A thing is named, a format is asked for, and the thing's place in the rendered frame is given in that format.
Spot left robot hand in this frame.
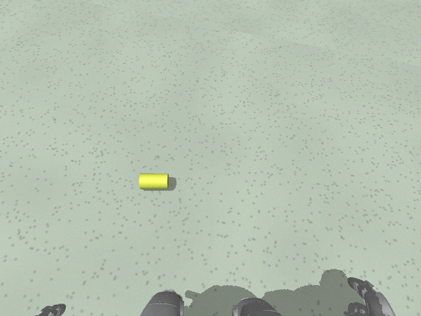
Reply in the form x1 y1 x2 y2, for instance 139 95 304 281
36 303 66 316

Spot right robot hand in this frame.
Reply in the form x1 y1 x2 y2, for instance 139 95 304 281
344 277 395 316

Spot can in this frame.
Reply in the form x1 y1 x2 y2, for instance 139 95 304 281
139 174 169 189

